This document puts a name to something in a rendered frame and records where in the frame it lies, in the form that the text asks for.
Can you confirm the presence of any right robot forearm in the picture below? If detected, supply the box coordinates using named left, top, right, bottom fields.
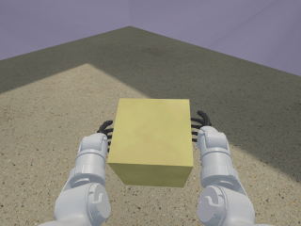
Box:
left=197, top=125, right=248, bottom=197

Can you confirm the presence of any left robot forearm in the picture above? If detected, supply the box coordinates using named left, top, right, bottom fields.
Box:
left=54, top=133, right=108, bottom=218

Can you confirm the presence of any robot right upper arm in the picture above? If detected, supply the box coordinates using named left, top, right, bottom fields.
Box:
left=197, top=185, right=275, bottom=226

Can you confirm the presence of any carton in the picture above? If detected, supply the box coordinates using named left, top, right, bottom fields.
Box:
left=107, top=98, right=194, bottom=188

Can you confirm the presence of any robot left hand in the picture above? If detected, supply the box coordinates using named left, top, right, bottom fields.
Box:
left=97, top=120, right=114, bottom=153

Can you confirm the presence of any robot left upper arm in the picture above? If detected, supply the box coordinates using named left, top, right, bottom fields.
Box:
left=38, top=182, right=111, bottom=226

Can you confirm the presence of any robot right hand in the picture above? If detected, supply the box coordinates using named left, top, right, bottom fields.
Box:
left=190, top=110, right=212, bottom=142

